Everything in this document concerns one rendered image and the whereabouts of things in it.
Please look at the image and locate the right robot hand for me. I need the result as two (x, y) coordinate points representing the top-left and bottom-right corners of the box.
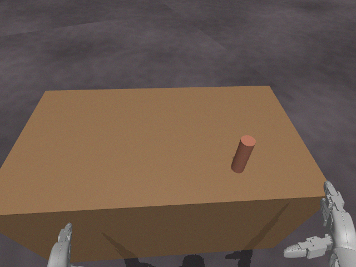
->
(283, 181), (356, 259)

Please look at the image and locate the left robot hand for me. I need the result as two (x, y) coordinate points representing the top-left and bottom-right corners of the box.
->
(47, 222), (84, 267)

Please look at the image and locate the right robot arm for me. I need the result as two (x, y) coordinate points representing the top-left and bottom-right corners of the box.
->
(328, 248), (356, 267)

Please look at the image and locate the can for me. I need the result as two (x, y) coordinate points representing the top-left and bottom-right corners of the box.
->
(231, 135), (256, 174)

